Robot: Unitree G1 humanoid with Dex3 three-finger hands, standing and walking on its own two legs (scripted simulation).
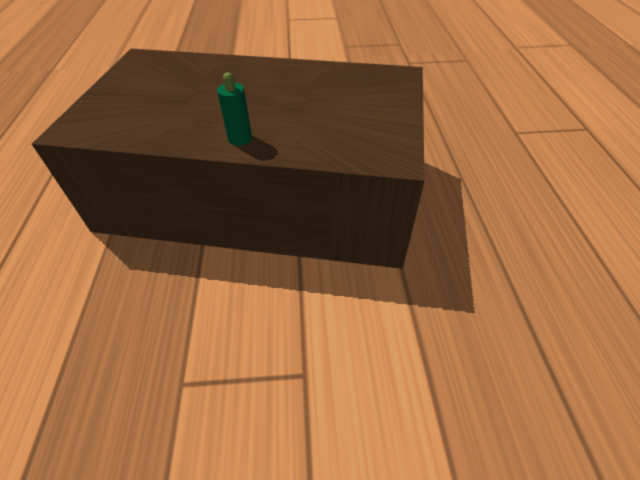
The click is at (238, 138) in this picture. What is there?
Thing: necked bottle
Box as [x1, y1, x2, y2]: [217, 72, 251, 145]
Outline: 226,72 223,75 224,83 217,88 217,92 228,141 232,144 240,145 248,142 251,139 244,92 242,85 234,82 232,75
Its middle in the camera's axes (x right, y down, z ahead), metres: -0.28 -0.43 +1.28
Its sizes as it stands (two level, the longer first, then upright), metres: 0.082 0.082 0.232
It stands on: a support 0.45 m high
